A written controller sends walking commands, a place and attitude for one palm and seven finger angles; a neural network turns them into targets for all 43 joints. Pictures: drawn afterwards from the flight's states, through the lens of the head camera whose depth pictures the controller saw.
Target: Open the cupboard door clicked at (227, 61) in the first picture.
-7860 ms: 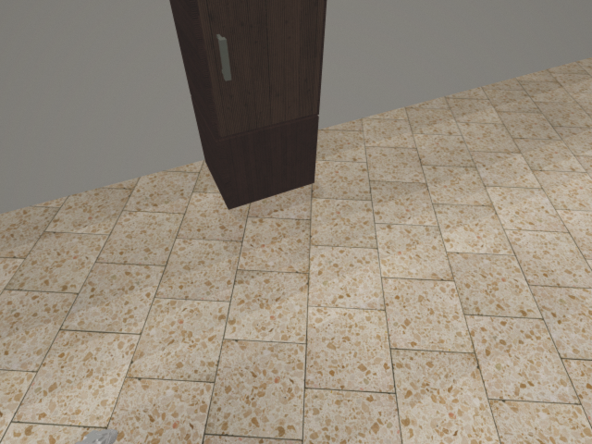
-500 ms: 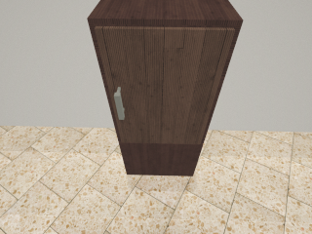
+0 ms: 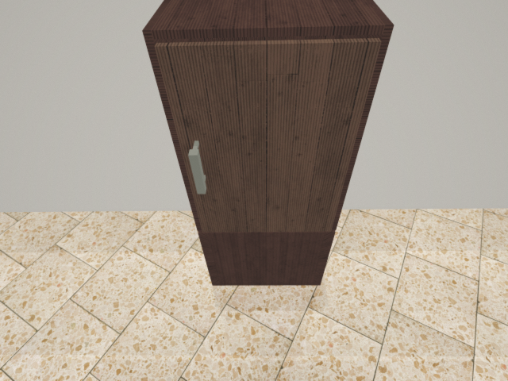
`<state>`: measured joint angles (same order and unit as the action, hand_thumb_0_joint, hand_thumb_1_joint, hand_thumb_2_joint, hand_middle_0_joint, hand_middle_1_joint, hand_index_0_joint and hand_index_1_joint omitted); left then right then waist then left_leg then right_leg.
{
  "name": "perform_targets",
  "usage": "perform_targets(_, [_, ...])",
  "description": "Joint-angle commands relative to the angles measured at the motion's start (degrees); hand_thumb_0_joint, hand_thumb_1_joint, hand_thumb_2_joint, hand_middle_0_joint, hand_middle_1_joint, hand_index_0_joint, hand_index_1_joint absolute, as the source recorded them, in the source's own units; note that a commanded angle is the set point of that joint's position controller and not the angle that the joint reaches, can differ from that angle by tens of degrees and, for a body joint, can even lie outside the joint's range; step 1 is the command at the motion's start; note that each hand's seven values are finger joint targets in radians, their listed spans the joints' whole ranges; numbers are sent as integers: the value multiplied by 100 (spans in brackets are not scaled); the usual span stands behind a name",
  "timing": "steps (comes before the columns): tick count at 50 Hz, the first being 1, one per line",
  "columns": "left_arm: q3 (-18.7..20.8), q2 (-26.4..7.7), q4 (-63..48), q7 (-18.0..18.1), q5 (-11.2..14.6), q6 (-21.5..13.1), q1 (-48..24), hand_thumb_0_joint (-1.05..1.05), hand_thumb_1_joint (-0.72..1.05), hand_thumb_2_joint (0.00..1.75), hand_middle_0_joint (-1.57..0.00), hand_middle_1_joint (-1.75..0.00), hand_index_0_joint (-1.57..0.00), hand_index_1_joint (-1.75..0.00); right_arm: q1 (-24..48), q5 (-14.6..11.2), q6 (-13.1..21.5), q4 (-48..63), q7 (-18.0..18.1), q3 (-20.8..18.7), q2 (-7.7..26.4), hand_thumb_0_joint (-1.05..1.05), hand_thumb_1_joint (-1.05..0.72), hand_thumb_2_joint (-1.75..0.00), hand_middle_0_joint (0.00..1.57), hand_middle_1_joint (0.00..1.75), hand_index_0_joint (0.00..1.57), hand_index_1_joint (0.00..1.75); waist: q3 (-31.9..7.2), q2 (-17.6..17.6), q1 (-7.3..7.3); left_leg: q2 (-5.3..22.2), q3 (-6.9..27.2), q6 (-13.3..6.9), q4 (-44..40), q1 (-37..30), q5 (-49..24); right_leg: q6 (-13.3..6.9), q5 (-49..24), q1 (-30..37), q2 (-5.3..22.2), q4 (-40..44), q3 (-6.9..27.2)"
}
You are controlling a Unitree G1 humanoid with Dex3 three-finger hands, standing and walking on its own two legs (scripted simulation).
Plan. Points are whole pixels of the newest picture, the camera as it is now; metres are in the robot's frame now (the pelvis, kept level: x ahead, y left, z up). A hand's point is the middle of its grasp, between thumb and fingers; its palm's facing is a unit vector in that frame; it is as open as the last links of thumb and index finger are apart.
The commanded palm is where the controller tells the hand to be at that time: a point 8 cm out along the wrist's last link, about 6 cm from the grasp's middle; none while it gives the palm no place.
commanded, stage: look again from close up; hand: left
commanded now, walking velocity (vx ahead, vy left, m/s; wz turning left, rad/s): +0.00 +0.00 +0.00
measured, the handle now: (199, 167) +0.60 +0.16 -0.03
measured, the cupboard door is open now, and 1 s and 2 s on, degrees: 0 0 0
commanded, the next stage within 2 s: shuffle to correct the standing spot in 0.28 s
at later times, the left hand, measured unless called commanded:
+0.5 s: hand out of the picture +0.04 +0.17 -0.17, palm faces +0.00 -0.98 -0.20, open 7.4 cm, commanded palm none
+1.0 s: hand out of the picture +0.09 +0.16 -0.18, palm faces +0.03 -0.97 -0.24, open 7.4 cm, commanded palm none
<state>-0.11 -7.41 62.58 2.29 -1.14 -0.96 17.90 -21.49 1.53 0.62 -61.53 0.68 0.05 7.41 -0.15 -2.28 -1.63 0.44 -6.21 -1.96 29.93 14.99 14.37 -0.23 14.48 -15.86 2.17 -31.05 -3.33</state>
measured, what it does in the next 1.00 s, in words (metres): shifts its weight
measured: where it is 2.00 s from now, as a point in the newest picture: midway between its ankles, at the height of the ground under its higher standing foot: outside the picture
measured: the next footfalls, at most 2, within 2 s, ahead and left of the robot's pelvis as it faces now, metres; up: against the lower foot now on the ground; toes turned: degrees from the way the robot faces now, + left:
none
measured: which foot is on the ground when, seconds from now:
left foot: down 0.00-1.00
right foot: down 0.00-1.00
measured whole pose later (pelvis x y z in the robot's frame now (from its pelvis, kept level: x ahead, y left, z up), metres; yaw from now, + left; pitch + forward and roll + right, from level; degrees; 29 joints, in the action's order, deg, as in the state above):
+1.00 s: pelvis +0.07 -0.02 +0.00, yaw -1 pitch +1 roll +2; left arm 2.0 -9.8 59.0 3.0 -1.4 -0.3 14.9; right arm -11.0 0.8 -0.3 -59.4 2.3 -2.0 9.4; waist 3.6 1.6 0.6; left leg 1.3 -6.9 0.5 33.1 13.0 18.3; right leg -1.6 21.4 -13.6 1.5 -33.6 -2.7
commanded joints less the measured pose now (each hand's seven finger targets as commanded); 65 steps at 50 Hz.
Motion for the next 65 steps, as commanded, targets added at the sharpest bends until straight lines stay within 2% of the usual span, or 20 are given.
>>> perform_targets(1, [57,-463,-249,-6,15,-74,300,0,90,90,-20,-30,-20,-30,-90,-30,118,286,29,-80,594,0,-90,-90,20,30,20,30,602,315,174,613,1008,-69,-1298,580,981,-220,403,59,256,594,473])
perform_targets(19, [105,-798,-187,-25,23,-124,41,0,90,90,-20,-30,-20,-30,341,-70,191,14,70,-56,774,0,-90,-90,20,30,20,30,201,266,147,609,624,1,-973,-388,-741,-200,-857,353,437,764,601])
perform_targets(24, [111,-653,-130,-88,-25,-12,160,0,90,90,-20,-30,-20,-30,350,-13,100,1,56,-83,734,0,-90,-90,20,30,20,30,588,158,137,693,736,-66,-1064,-91,931,-249,718,-37,277,666,471])
perform_targets(26, [133,-636,-169,-129,-39,3,186,0,90,90,-20,-30,-20,-30,345,1,89,48,58,-134,806,0,-90,-90,20,30,20,30,709,-81,119,808,909,-138,-1213,-39,1316,-272,832,-212,175,473,366])
perform_targets(29, [182,-580,-261,-176,-70,-14,245,0,90,90,-20,-30,-20,-30,269,1,122,91,84,-211,928,0,-90,-90,20,30,20,30,611,-208,125,1080,1100,-306,-1194,-183,977,-269,454,-299,57,66,140])
perform_targets(32, [204,-569,-169,-125,-46,-111,483,0,90,90,-20,-30,-20,-30,323,-32,193,107,124,-156,695,0,-90,-90,20,30,20,30,281,287,238,753,538,-170,-351,-200,-992,-319,-1167,343,301,229,486])
perform_targets(35, [213,-781,-2,-14,18,-204,696,0,90,90,-20,-30,-20,-30,320,-85,184,69,153,-68,451,0,-90,-90,20,30,20,30,-125,924,194,409,180,173,98,-67,-947,-436,-4414,1120,850,310,917])
perform_targets(38, [248,-991,-139,57,34,-193,483,0,90,90,-20,-30,-20,-30,331,-136,127,30,186,-146,620,0,-90,-90,20,30,20,30,-223,633,161,443,226,214,-113,-333,-1502,-357,-5373,1215,813,43,743])
perform_targets(41, [301,-950,-273,108,35,-89,455,0,90,90,-20,-30,-20,-30,280,-113,44,60,219,-202,574,0,-90,-90,20,30,20,30,-394,327,198,508,158,214,92,-571,-2542,-333,-5030,1108,772,-210,667])
perform_targets(43, [349,-989,-350,125,14,-44,447,0,90,90,-20,-30,-20,-30,356,-91,-4,153,217,-248,607,0,-90,-90,20,30,20,30,-361,308,223,492,88,210,304,-526,-2644,-343,-4944,1004,793,-259,694])
perform_targets(48, [352,-1018,-553,103,-34,59,249,0,90,90,-20,-30,-20,-30,581,-88,-78,406,151,-278,506,0,-90,-90,20,30,20,30,-232,706,227,325,168,220,376,-271,-1185,-528,-4146,757,1009,-5,903])
perform_targets(51, [319,-945,-689,74,-13,84,20,0,90,90,-20,-30,-20,-30,605,-73,-56,458,139,-272,644,0,-90,-90,20,30,20,30,-319,546,149,565,327,130,-17,-803,-2065,-374,-2989,329,693,-61,718])
perform_targets(52, [196,-1572,-960,76,-10,20,62,0,90,90,-20,-30,-20,-30,852,-32,-29,999,99,-252,1153,0,-90,-90,20,30,20,30,117,124,113,451,633,88,-316,-334,-2011,-224,-2341,522,421,43,563])
perform_targets(53, [302,-1135,-1098,92,14,-7,225,0,90,90,-20,-30,-20,-30,731,7,73,1090,96,-367,1099,0,-90,-90,20,30,20,30,-794,-21,187,548,594,0,228,-597,-2637,-268,-2297,536,483,-282,671])
perform_targets(54, [275,-1132,-1131,98,32,-22,187,0,90,90,-20,-30,-20,-30,712,6,79,1115,121,-382,972,0,-90,-90,20,30,20,30,-1167,-132,175,513,569,-16,489,-701,-2989,-346,-2978,716,563,-349,701])
perform_targets(55, [307,-1129,-1199,99,26,-8,196,0,90,90,-20,-30,-20,-30,702,-19,50,1208,129,-398,905,0,-90,-90,20,30,20,30,-1054,-69,175,445,496,-2,538,-498,-2677,-419,-3168,735,648,-320,763])
perform_targets(58, [300,-1176,-1344,84,-12,41,53,0,90,90,-20,-30,-20,-30,689,-28,-18,1334,102,-386,762,0,-90,-90,20,30,20,30,-479,820,110,249,350,5,463,82,-1072,-497,-3097,637,800,-84,893])
perform_targets(60, [277,-1179,-1458,62,-6,73,-181,0,90,90,-20,-30,-20,-30,668,-17,-21,1328,87,-389,820,0,-90,-90,20,30,20,30,-157,704,38,327,456,-25,179,-87,-914,-411,-1939,119,656,81,791])
perform_targets(62, [250,-1180,-1521,37,-8,96,-291,0,90,90,-20,-30,-20,-30,718,8,25,1324,54,-391,967,0,-90,-90,20,30,20,30,19,137,99,548,661,-130,-149,-115,-1199,-240,-944,-97,334,29,502])
perform_targets(65, [227,-1155,-1461,-9,1,135,-230,0,90,90,-20,-30,-20,-30,860,10,41,1339,39,-394,1187,0,-90,-90,20,30,20,30,266,-40,189,740,938,-219,-719,330,-201,-106,-5,-16,141,138,299])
